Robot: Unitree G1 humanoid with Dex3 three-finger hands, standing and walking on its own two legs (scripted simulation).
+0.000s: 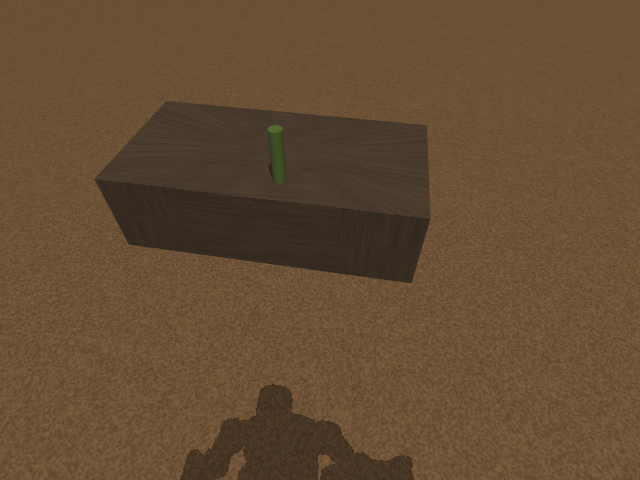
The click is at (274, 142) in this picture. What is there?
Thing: slim round
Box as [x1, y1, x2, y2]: [268, 125, 285, 183]
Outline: 272,125 268,127 273,180 275,182 280,183 285,180 282,128 278,125
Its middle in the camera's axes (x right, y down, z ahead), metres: -0.15 -0.29 +1.36
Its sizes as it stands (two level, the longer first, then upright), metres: 0.050 0.050 0.211
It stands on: a support 0.36 m high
